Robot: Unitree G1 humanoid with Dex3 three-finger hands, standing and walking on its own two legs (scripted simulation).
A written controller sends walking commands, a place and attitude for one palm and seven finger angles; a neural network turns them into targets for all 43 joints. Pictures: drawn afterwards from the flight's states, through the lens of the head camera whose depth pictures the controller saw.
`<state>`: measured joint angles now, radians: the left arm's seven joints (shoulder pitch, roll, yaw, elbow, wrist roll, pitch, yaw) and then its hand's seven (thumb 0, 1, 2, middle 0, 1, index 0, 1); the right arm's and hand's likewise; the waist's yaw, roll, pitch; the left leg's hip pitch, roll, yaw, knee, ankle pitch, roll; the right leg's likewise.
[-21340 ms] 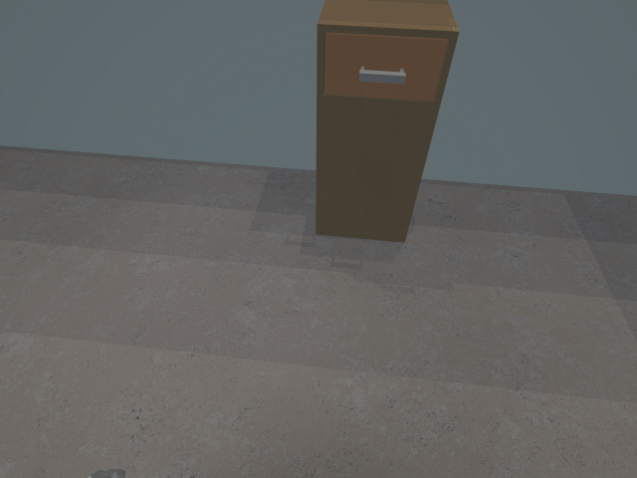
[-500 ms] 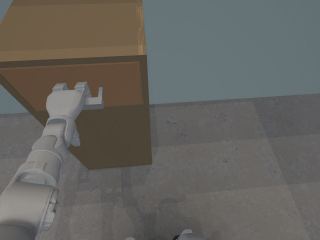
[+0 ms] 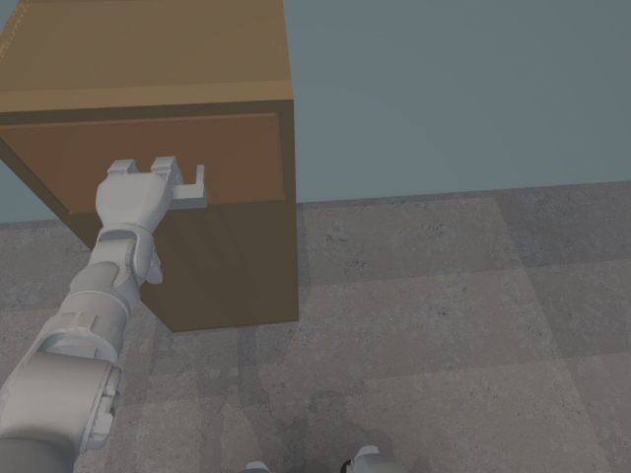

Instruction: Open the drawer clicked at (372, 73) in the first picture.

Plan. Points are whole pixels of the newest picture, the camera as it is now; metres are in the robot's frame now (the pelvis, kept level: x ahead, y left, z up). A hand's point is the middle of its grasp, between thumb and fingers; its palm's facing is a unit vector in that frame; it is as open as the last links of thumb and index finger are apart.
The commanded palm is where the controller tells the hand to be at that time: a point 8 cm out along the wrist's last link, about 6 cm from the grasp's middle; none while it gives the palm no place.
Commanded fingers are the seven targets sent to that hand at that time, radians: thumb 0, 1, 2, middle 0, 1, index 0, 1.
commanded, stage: close the thumb around the handle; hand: left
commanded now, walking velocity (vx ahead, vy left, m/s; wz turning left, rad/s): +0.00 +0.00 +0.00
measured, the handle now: (158, 186) +0.50 +0.21 +0.02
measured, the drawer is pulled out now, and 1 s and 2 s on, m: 0.00 0.00 0.13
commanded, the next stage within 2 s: pull the drawer open in 0.80 s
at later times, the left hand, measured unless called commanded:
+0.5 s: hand (151, 221) +0.46 +0.22 +0.00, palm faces -0.07 -0.02 -1.00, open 9.4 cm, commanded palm +0.44 +0.21 +0.05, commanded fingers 0.00 0.68 0.80 -0.38 -1.33 -0.38 -1.33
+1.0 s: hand (151, 221) +0.46 +0.22 +0.00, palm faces -0.08 -0.03 -1.00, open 5.5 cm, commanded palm +0.42 +0.22 +0.05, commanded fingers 0.00 0.90 0.90 -0.40 -1.35 -0.40 -1.35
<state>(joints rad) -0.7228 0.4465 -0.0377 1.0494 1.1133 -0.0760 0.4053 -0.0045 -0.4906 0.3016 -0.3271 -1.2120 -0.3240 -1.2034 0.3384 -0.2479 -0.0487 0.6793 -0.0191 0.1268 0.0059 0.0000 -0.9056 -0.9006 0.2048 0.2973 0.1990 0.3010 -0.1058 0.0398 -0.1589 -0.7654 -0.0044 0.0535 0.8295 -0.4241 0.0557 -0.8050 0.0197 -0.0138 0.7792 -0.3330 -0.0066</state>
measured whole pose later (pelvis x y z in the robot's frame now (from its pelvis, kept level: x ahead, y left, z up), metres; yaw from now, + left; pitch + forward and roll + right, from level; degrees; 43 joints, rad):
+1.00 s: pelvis +0.01 -0.01 +0.00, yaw -1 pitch +20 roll -1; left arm -0.66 0.45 -0.02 0.99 1.10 -0.08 0.38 -0.01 0.71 0.82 -0.38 -1.34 -0.42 -1.35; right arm 0.32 -0.25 -0.06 0.67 -0.02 0.14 0.01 0.00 -0.91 -0.90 0.20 0.30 0.20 0.30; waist -0.09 0.04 -0.16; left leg -0.72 0.00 0.06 0.80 -0.43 0.05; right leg -0.77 0.03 -0.01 0.76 -0.34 -0.01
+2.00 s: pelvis +0.02 -0.01 +0.02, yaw -1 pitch +13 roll +0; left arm -0.03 0.35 -0.09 0.36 1.06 0.03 0.39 0.01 0.69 0.81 -0.36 -1.34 -0.42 -1.35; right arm 0.22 -0.24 -0.06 0.61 -0.01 0.09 0.02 0.00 -0.91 -0.90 0.20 0.30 0.20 0.30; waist -0.01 0.06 -0.14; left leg -0.52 0.00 0.07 0.71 -0.43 0.04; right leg -0.58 0.03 0.00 0.71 -0.35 -0.02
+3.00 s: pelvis +0.01 -0.02 +0.00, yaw -1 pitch +10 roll +0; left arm 0.47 0.33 -0.08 -0.02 1.08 -0.02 0.45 0.04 0.68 0.81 -0.34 -1.35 -0.42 -1.35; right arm 0.16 -0.23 -0.04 0.54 -0.04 0.06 0.06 0.01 -0.91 -0.90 0.20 0.30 0.20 0.30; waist 0.04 0.05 -0.14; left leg -0.53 0.00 0.07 0.81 -0.47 0.02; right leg -0.60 0.03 0.01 0.82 -0.40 -0.03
